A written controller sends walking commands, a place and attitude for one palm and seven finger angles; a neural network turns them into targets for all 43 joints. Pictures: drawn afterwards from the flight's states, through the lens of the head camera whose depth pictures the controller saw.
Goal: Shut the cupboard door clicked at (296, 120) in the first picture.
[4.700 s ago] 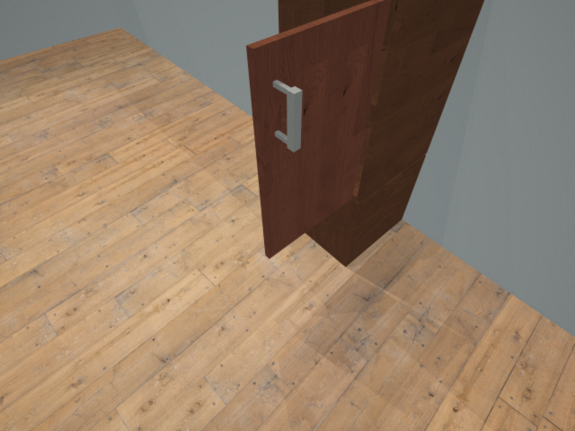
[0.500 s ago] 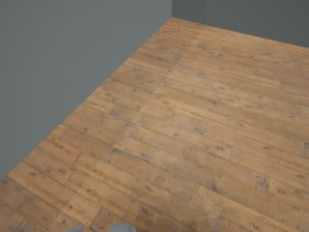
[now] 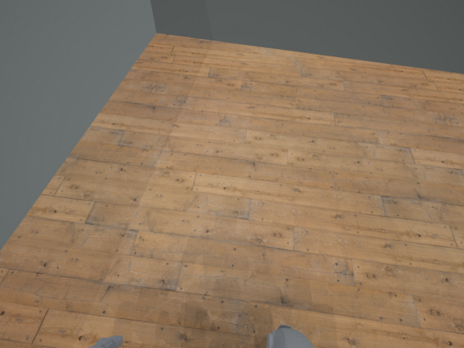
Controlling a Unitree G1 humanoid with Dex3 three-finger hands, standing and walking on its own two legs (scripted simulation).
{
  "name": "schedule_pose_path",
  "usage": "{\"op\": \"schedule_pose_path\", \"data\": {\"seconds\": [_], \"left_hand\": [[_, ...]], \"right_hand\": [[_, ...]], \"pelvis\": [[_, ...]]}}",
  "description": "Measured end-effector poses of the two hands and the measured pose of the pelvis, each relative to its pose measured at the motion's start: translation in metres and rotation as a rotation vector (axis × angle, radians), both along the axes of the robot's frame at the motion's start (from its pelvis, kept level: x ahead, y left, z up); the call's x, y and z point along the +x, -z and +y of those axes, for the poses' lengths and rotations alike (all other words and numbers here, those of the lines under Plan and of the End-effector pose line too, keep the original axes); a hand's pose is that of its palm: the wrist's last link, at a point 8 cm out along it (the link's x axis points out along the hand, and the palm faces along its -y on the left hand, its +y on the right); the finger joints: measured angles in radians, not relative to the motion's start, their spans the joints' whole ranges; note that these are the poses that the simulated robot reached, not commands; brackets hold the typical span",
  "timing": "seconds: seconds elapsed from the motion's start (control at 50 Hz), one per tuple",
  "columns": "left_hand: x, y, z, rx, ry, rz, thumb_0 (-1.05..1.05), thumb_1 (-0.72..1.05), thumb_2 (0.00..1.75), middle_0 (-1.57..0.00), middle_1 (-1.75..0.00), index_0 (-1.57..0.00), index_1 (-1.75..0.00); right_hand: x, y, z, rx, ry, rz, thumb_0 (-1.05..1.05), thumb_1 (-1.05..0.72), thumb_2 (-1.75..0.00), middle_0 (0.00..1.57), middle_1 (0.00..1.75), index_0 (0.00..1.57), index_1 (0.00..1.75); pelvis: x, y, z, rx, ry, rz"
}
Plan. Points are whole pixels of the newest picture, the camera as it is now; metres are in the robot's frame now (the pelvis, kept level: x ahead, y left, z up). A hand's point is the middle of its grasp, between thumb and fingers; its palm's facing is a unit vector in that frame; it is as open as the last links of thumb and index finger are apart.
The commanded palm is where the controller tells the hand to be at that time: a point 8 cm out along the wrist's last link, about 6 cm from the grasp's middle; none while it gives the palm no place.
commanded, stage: walk around to get in front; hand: left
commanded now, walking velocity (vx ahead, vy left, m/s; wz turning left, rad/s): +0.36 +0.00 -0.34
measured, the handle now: out of the picture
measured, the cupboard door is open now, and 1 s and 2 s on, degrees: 90 90 90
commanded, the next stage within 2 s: walk to a spot facing it in 0.60 s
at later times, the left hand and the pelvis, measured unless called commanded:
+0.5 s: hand (167, 281) +0.27 +0.16 -0.19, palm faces -0.06 -0.98 -0.18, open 7.2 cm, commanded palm none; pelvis +0.25 -0.03 -0.02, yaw -7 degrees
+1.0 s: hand (218, 168) +0.58 +0.07 -0.17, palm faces -0.08 -0.98 -0.20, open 7.3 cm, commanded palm none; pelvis +0.44 -0.09 -0.01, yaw -3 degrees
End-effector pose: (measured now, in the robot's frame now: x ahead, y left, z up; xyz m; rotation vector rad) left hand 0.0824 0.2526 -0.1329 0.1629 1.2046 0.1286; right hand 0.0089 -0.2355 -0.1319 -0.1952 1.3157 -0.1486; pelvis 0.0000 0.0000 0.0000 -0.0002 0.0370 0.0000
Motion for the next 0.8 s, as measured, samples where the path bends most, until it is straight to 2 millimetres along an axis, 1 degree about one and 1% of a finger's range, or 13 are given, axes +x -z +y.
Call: {"op": "schedule_pose_path", "data": {"seconds": [0.06, 0.12, 0.14, 0.18, 0.24, 0.32, 0.4, 0.48, 0.52, 0.56, 0.6, 0.66, 0.8], "left_hand": [[0.074, -0.006, -0.016, 0.018, 0.091, -0.069, 0.01, 0.91, 0.90, -0.20, -0.30, -0.20, -0.30], [0.141, -0.005, -0.036, 0.041, 0.158, -0.152, 0.01, 0.91, 0.90, -0.20, -0.30, -0.20, -0.30], [0.158, -0.003, -0.042, 0.049, 0.165, -0.186, 0.01, 0.91, 0.90, -0.20, -0.30, -0.20, -0.30], [0.177, -0.003, -0.052, 0.051, 0.161, -0.208, 0.00, 0.91, 0.90, -0.20, -0.30, -0.20, -0.30], [0.184, -0.004, -0.063, 0.040, 0.150, -0.152, 0.00, 0.91, 0.90, -0.20, -0.30, -0.20, -0.30], [0.180, 0.003, -0.074, 0.003, 0.124, -0.032, 0.00, 0.91, 0.90, -0.20, -0.30, -0.20, -0.30], [0.181, 0.010, -0.060, 0.004, 0.074, 0.052, -0.01, 0.95, 0.90, -0.21, -0.30, -0.21, -0.30], [0.183, 0.026, -0.046, -0.009, 0.038, 0.159, -0.01, 0.94, 0.90, -0.21, -0.30, -0.21, -0.30], [0.189, 0.035, -0.039, -0.012, 0.037, 0.214, 0.00, 0.93, 0.90, -0.21, -0.30, -0.21, -0.30], [0.204, 0.036, -0.037, -0.009, 0.054, 0.249, 0.00, 0.92, 0.90, -0.20, -0.30, -0.20, -0.30], [0.228, 0.032, -0.038, -0.011, 0.068, 0.246, 0.00, 0.92, 0.90, -0.20, -0.30, -0.20, -0.30], [0.276, 0.022, -0.047, -0.022, 0.090, 0.197, 0.01, 0.92, 0.90, -0.20, -0.30, -0.20, -0.30], [0.399, 0.007, -0.082, -0.003, 0.186, 0.069, 0.01, 0.93, 0.90, -0.20, -0.30, -0.20, -0.30]], "right_hand": [[-0.022, 0.009, -0.007, 0.020, 0.090, 0.106, 0.00, -0.91, -0.90, 0.20, 0.30, 0.21, 0.30], [-0.035, 0.022, -0.017, 0.041, 0.154, 0.209, 0.00, -0.90, -0.90, 0.20, 0.30, 0.21, 0.30], [-0.034, 0.027, -0.021, 0.048, 0.168, 0.240, 0.00, -0.91, -0.90, 0.20, 0.30, 0.21, 0.30], [-0.021, 0.029, -0.029, 0.049, 0.187, 0.270, 0.01, -0.91, -0.90, 0.20, 0.30, 0.20, 0.30], [0.026, 0.022, -0.040, 0.033, 0.193, 0.219, 0.01, -0.91, -0.90, 0.20, 0.30, 0.20, 0.30], [0.109, 0.009, -0.048, 0.019, 0.178, 0.080, 0.01, -0.91, -0.90, 0.19, 0.30, 0.20, 0.30], [0.194, 0.002, -0.047, 0.016, 0.133, -0.035, 0.00, -0.91, -0.90, 0.19, 0.30, 0.20, 0.30], [0.279, 0.003, -0.039, 0.002, 0.085, -0.140, 0.00, -0.91, -0.90, 0.19, 0.30, 0.20, 0.30], [0.312, 0.005, -0.036, -0.015, 0.079, -0.197, 0.00, -0.91, -0.90, 0.20, 0.30, 0.20, 0.30], [0.330, 0.003, -0.032, -0.020, 0.094, -0.225, 0.00, -0.91, -0.90, 0.20, 0.30, 0.20, 0.30], [0.338, 0.000, -0.029, -0.017, 0.116, -0.216, 0.00, -0.91, -0.90, 0.20, 0.30, 0.20, 0.30], [0.336, -0.002, -0.027, -0.015, 0.169, -0.159, -0.01, -0.93, -0.90, 0.20, 0.30, 0.21, 0.30], [0.307, 0.006, -0.035, 0.023, 0.274, 0.058, -0.01, -0.94, -0.90, 0.20, 0.30, 0.21, 0.30]], "pelvis": [[0.029, 0.005, -0.009, 0.008, 0.034, -0.001], [0.062, 0.018, -0.024, 0.020, 0.047, -0.008], [0.071, 0.024, -0.029, 0.028, 0.054, -0.011], [0.087, 0.024, -0.034, 0.018, 0.057, -0.024], [0.114, 0.014, -0.039, 0.007, 0.065, -0.024], [0.152, 0.002, -0.043, 0.005, 0.082, -0.007], [0.193, 0.001, -0.042, -0.009, 0.097, -0.004], [0.242, 0.011, -0.032, -0.025, 0.112, -0.019], [0.264, 0.018, -0.026, -0.022, 0.133, -0.025], [0.282, 0.018, -0.025, -0.010, 0.153, -0.031], [0.300, 0.013, -0.025, -0.001, 0.164, -0.031], [0.325, 0.004, -0.027, 0.003, 0.184, -0.027], [0.383, -0.001, -0.049, 0.006, 0.206, -0.028]]}}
